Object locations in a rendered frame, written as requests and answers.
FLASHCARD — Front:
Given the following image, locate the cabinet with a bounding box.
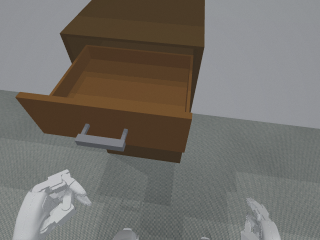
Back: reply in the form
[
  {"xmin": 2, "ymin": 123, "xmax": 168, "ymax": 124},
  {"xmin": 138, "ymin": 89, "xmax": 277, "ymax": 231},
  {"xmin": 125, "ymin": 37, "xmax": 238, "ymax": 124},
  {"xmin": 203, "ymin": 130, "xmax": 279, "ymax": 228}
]
[{"xmin": 60, "ymin": 0, "xmax": 205, "ymax": 163}]

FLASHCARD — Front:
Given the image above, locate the left robot hand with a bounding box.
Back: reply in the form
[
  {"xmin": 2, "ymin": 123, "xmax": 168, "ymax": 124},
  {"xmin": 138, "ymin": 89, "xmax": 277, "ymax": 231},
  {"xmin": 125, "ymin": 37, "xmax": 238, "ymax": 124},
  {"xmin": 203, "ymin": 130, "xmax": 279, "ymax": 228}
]
[{"xmin": 12, "ymin": 169, "xmax": 92, "ymax": 240}]

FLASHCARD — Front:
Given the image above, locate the handle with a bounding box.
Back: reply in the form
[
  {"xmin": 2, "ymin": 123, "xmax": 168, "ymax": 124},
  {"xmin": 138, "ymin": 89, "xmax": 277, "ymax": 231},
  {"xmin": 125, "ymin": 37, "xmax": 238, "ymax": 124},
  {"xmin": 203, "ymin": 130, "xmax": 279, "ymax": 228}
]
[{"xmin": 74, "ymin": 123, "xmax": 128, "ymax": 152}]

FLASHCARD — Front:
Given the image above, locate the left robot thigh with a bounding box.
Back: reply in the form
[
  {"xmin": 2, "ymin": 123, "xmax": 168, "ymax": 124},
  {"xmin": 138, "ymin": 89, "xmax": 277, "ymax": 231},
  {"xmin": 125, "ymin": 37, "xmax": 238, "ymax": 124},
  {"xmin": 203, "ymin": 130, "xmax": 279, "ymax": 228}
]
[{"xmin": 112, "ymin": 230, "xmax": 139, "ymax": 240}]

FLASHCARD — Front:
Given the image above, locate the right robot hand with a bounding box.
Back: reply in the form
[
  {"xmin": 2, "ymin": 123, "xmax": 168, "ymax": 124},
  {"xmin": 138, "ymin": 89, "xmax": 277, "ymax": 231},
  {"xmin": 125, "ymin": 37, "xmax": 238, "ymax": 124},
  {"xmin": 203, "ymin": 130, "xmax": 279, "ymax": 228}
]
[{"xmin": 241, "ymin": 196, "xmax": 281, "ymax": 240}]

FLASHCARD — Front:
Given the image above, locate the drawer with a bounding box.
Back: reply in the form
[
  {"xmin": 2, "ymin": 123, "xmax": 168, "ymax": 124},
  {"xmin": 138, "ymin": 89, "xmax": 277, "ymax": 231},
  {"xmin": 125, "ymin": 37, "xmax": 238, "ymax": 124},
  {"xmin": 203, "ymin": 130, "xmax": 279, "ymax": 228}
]
[{"xmin": 15, "ymin": 45, "xmax": 194, "ymax": 153}]

